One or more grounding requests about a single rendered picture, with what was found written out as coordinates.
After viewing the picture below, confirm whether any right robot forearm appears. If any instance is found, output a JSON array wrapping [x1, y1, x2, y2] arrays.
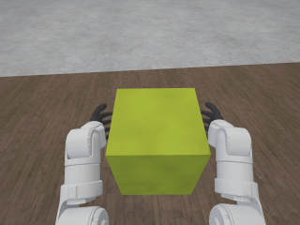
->
[[207, 119, 266, 225]]

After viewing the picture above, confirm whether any right robot hand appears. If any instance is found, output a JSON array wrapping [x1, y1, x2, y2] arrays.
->
[[200, 102, 223, 139]]

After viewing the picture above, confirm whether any left robot forearm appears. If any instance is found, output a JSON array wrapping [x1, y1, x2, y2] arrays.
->
[[55, 121, 107, 225]]

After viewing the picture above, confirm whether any left robot hand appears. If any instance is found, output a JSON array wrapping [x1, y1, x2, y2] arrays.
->
[[90, 103, 113, 140]]

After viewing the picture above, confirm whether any carton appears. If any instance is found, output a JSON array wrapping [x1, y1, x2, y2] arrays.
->
[[105, 88, 211, 195]]

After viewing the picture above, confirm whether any robot left upper arm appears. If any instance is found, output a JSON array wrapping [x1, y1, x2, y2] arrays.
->
[[56, 206, 110, 225]]

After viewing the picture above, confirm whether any robot right upper arm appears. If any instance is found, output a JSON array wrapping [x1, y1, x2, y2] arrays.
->
[[209, 203, 265, 225]]

